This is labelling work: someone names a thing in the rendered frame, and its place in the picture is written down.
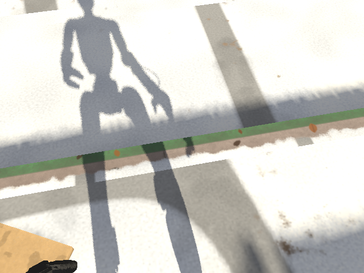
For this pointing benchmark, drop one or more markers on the robot left hand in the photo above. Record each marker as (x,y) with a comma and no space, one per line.
(58,266)

